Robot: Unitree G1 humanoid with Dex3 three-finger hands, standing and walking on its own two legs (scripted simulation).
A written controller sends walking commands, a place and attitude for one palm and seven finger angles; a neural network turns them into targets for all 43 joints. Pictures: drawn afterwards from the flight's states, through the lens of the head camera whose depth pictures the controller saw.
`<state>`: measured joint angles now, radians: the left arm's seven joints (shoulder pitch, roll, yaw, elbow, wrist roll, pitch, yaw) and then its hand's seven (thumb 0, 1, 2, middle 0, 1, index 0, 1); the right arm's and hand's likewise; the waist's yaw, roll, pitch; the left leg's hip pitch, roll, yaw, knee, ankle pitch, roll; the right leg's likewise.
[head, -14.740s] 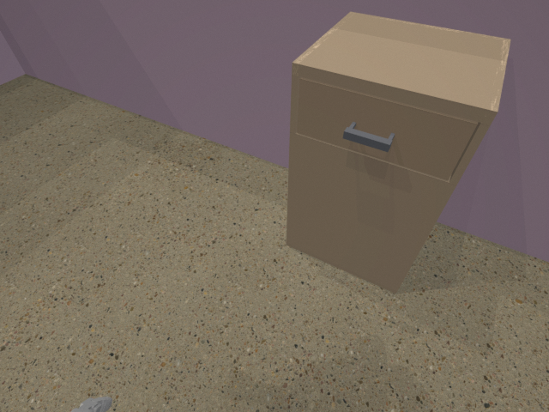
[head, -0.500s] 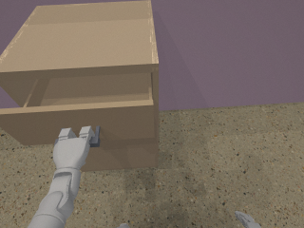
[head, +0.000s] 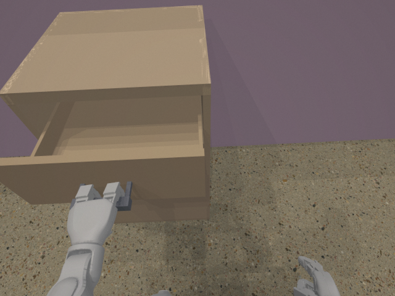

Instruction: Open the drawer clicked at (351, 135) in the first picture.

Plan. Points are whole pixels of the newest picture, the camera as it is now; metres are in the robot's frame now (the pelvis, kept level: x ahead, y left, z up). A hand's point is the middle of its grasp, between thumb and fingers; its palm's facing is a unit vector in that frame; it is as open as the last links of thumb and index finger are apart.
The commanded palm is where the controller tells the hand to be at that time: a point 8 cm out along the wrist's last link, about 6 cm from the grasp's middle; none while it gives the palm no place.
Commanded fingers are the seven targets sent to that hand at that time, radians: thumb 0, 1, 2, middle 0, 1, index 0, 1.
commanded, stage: pull the drawer open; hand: left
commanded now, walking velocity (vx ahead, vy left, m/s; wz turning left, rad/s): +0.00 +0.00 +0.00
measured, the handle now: (103, 195) +0.33 +0.23 -0.01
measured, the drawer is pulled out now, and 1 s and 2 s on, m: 0.18 0.29 0.30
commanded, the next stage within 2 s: open the thumb to release the handle in 1.20 s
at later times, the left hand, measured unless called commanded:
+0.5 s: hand (99, 254) +0.21 +0.21 -0.03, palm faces -0.02 -0.10 -0.99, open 6.1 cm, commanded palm +0.17 +0.22 +0.03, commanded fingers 0.00 0.90 0.90 -0.40 -1.35 -0.40 -1.35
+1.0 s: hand (93, 284) +0.16 +0.21 -0.02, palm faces -0.04 -0.10 -0.99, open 6.1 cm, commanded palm +0.11 +0.21 +0.03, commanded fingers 0.00 0.90 0.90 -0.40 -1.35 -0.40 -1.35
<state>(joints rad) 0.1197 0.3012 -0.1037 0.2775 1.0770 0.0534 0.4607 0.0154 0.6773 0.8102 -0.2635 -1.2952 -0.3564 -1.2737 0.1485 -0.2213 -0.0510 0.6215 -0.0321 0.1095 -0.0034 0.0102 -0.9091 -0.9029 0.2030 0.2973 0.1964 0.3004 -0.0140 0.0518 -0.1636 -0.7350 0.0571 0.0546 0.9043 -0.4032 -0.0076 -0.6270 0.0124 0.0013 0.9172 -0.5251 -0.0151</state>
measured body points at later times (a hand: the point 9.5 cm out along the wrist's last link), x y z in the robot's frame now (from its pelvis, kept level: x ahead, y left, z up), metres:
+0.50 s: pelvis +0.00 -0.01 -0.01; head +0.05 -0.03 +0.44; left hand +0.21 +0.21 +0.03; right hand +0.19 -0.24 -0.12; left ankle +0.02 +0.13 -0.69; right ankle -0.05 -0.11 -0.69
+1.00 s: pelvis -0.01 -0.02 -0.02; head +0.04 -0.05 +0.43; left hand +0.16 +0.21 +0.03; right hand +0.20 -0.24 -0.12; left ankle +0.02 +0.13 -0.69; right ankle -0.05 -0.11 -0.69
